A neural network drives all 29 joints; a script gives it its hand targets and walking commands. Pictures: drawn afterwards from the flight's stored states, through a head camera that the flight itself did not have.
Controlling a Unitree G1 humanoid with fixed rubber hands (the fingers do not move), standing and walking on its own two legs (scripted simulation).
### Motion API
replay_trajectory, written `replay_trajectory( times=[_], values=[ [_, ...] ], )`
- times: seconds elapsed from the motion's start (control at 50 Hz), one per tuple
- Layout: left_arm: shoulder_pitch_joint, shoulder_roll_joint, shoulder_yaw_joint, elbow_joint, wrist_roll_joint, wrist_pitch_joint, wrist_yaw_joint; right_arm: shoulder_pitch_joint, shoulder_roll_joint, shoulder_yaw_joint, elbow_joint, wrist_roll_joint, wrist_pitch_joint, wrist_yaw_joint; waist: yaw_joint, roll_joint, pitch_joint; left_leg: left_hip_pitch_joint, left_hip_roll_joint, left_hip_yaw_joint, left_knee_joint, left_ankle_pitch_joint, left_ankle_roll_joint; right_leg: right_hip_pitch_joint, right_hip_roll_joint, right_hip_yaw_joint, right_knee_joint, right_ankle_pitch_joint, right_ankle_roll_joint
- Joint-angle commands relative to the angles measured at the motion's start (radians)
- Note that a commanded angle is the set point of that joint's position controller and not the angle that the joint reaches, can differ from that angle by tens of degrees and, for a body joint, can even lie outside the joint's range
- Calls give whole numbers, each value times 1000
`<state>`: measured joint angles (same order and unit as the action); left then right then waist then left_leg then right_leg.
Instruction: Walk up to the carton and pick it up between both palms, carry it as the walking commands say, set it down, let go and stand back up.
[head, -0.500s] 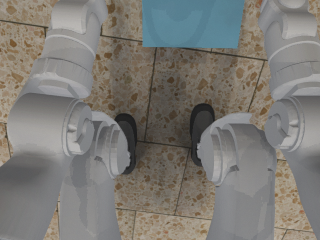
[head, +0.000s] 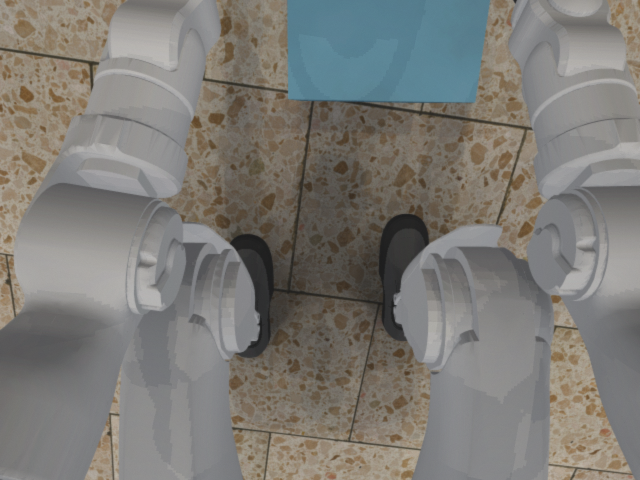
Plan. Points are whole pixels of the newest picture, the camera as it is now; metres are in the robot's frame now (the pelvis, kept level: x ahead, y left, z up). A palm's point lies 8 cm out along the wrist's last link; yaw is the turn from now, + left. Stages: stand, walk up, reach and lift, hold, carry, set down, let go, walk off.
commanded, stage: reach and lift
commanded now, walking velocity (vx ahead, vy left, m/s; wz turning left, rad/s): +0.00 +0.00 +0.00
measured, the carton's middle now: out of the picture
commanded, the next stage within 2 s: none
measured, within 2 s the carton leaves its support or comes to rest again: leaves its support in 1.12 s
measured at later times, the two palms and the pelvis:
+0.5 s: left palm out of the picture +0.56 +0.07 -0.18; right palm out of the picture +0.53 -0.20 -0.20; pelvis +0.00 +0.00 -0.01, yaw +0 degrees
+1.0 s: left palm out of the picture +0.56 +0.06 -0.18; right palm out of the picture +0.53 -0.19 -0.20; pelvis +0.00 +0.00 -0.01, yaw +0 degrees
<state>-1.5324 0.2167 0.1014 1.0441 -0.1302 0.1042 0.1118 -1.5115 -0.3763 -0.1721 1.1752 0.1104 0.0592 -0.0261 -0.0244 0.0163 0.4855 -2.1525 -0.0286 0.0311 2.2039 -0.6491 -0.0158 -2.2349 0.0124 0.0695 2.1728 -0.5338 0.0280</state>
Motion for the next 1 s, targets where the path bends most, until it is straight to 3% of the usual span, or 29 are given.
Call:
replay_trajectory(
  times=[0.0,0.04,0.1,0.2,0.24,0.3,0.34,0.36,0.38,0.4,0.46,0.48,0.52,0.54,0.56,0.62,0.66,0.7,0.72,0.74,0.76,0.78,0.8,0.82,0.94,0.96,0.98],
  values=[
    [-312,-130,-12,-39,29,-10,-20,-395,29,39,-75,0,-37,16,-81,-14,-1088,444,-111,-39,-142,355,-36,593,23,-90,-100,350,0],
    [-306,-132,15,-32,56,-8,-23,-395,18,5,-79,-38,-36,13,-89,-8,-1066,437,-119,-38,-139,346,-42,589,30,-92,-103,341,-1],
    [-336,-278,-5,-38,67,-5,-58,-433,182,26,-82,-52,-30,47,-84,-21,-1058,437,-132,-49,-139,348,-37,589,39,-98,-88,345,-3],
    [-338,-553,-2,-33,114,17,-125,-490,482,92,-141,-50,-3,130,-52,-42,-1020,410,-148,-47,-132,341,-20,572,56,-104,-76,329,-9],
    [-380,-720,-38,-34,109,33,-172,-519,637,127,-153,-38,15,168,-66,-22,-994,399,-153,-44,-127,316,-17,551,65,-99,-78,305,-20],
    [-367,-859,-45,-35,117,57,-222,-536,761,163,-186,-27,35,211,-70,-33,-974,356,-158,-36,-113,298,-10,551,71,-109,-67,289,-31],
    [-372,-886,-38,-46,129,62,-235,-539,797,163,-194,-18,43,230,-49,1,-958,352,-155,-24,-107,299,-7,504,79,-101,-64,274,-38],
    [-376,-900,-46,-59,118,66,-237,-552,793,174,-214,-7,45,235,-65,-8,-971,360,-154,-33,-106,305,0,490,76,-111,-54,274,-38],
    [-375,-914,-44,-57,126,70,-239,-573,825,183,-232,-3,46,241,-50,-10,-972,358,-157,-32,-109,300,4,487,79,-112,-53,270,-37],
    [-369,-921,-40,-57,124,76,-245,-559,816,180,-216,-5,52,247,-62,-13,-964,354,-156,-32,-105,299,2,485,75,-116,-50,269,-39],
    [-363,-966,-44,-46,129,87,-250,-566,837,178,-229,5,57,262,-53,29,-952,358,-157,-30,-110,296,4,448,78,-112,-54,260,-45],
    [-348,-971,-48,-43,128,89,-253,-560,843,175,-231,2,59,263,-67,30,-947,372,-156,-35,-104,315,6,429,75,-118,-46,271,-43],
    [-364,-989,-57,-60,111,88,-255,-568,861,192,-241,15,58,266,-61,24,-964,377,-159,-34,-104,325,7,440,77,-119,-45,279,-46],
    [-360,-1002,-62,-60,106,89,-254,-576,850,196,-243,17,57,267,-77,13,-965,386,-158,-46,-106,329,10,424,72,-128,-40,277,-45],
    [-353,-1014,-68,-60,106,91,-252,-574,867,196,-237,28,57,269,-64,43,-970,399,-158,-42,-111,338,8,420,75,-124,-40,281,-50],
    [-360,-1037,-62,-49,103,94,-252,-610,876,217,-264,38,54,271,-54,33,-984,395,-161,-41,-107,346,11,434,75,-118,-41,298,-51],
    [-365,-1036,-83,-55,86,92,-250,-598,865,218,-255,41,59,268,-79,31,-982,403,-158,-43,-105,347,14,427,71,-124,-46,300,-48],
    [-381,-1033,-87,-67,81,90,-250,-596,896,229,-241,55,61,269,-60,28,-979,385,-158,-38,-105,351,13,452,70,-113,-47,317,-52],
    [-375,-1052,-96,-63,75,92,-251,-599,882,228,-254,51,58,267,-77,24,-988,393,-160,-44,-109,341,16,452,71,-123,-45,309,-52],
    [-389,-1049,-97,-72,75,93,-249,-630,876,234,-281,59,55,264,-61,45,-1007,407,-159,-40,-107,355,12,451,71,-117,-43,318,-52],
    [-401,-1044,-103,-82,68,87,-246,-619,890,244,-281,64,57,263,-70,20,-1017,412,-160,-37,-105,361,15,473,72,-123,-49,330,-47],
    [-407,-1061,-119,-96,62,86,-242,-634,900,250,-295,75,53,261,-56,52,-1071,450,-160,-36,-107,377,10,491,72,-119,-41,342,-51],
    [-416,-1059,-132,-102,54,85,-239,-650,913,271,-317,83,54,260,-58,32,-1096,471,-161,-40,-105,399,11,500,70,-125,-41,361,-44],
    [-435,-1061,-140,-115,52,87,-234,-664,910,271,-323,89,54,254,-53,48,-1121,486,-160,-35,-102,404,8,508,75,-121,-44,362,-45],
    [-558,-1111,-235,-233,-20,84,-211,-736,966,325,-421,131,66,233,-85,24,-1403,614,-166,-25,-89,490,0,657,81,-137,-48,462,-39],
    [-561,-1116,-233,-222,-13,89,-204,-760,973,327,-432,140,66,231,-68,51,-1447,634,-163,-19,-94,496,-3,676,80,-133,-51,468,-38],
    [-576,-1137,-247,-229,-30,95,-201,-786,965,333,-463,144,67,226,-89,47,-1504,660,-165,-18,-92,510,-6,703,78,-142,-49,480,-37]
  ],
)
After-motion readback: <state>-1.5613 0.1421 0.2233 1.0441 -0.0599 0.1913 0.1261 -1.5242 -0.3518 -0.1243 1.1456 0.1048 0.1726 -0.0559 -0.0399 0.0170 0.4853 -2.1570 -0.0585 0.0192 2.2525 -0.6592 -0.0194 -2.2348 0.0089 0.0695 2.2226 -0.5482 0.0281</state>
